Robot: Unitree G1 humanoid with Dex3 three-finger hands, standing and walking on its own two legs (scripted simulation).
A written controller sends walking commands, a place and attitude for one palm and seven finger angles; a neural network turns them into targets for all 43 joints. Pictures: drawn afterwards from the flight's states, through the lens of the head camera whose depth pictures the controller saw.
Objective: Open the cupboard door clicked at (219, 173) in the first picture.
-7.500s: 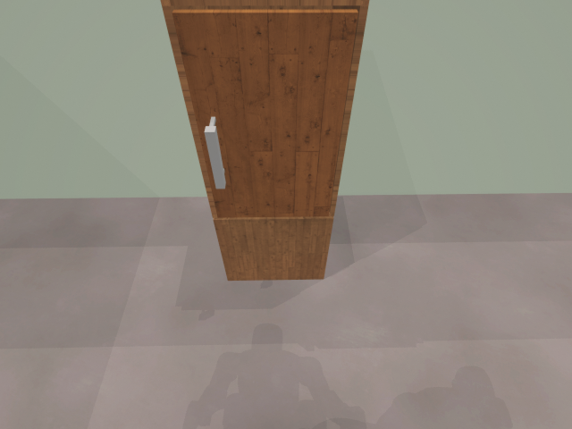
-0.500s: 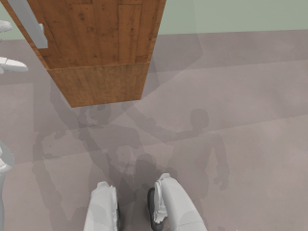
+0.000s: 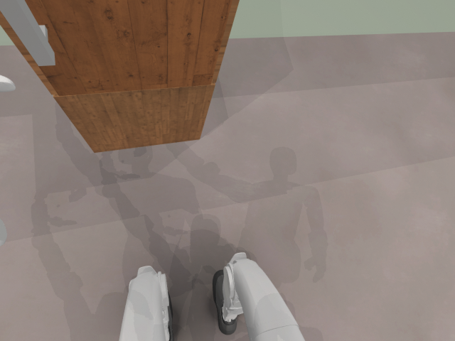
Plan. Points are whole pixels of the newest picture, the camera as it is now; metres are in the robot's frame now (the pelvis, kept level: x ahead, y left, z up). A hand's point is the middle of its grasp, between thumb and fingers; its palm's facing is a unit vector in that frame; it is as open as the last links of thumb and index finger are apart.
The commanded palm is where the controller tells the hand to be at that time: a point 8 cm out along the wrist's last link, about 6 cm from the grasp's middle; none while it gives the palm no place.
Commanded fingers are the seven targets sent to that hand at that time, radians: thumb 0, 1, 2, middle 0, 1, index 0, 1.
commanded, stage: move the hooked fingers beside the handle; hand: left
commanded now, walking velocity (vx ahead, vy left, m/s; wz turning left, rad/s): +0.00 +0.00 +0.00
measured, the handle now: (17, 0) +0.60 +0.24 +0.06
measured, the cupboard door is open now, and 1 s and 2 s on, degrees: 0 0 0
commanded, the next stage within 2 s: slide the fingers in behind the handle in 0.44 s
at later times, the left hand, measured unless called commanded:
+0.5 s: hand out of the picture +0.54 +0.29 +0.05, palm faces +0.12 -0.99 -0.03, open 14.0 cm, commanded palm +0.53 +0.31 +0.05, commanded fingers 0.00 -0.50 0.30 -0.30 -1.20 -0.30 -1.20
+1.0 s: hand out of the picture +0.54 +0.26 +0.05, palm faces +0.12 -0.99 -0.02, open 14.0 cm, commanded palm +0.53 +0.28 +0.05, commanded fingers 0.00 -0.50 0.30 -0.30 -1.20 -0.30 -1.20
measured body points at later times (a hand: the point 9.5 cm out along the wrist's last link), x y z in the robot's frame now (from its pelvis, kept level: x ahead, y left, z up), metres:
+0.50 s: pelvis +0.00 +0.00 +0.00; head +0.20 +0.06 +0.40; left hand +0.53 +0.34 +0.06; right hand +0.00 -0.26 -0.09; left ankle +0.01 +0.09 -0.61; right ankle +0.04 -0.13 -0.61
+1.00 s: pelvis +0.00 +0.00 +0.00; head +0.19 +0.05 +0.41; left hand +0.53 +0.32 +0.06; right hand +0.00 -0.27 -0.09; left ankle +0.01 +0.09 -0.61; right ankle +0.04 -0.13 -0.61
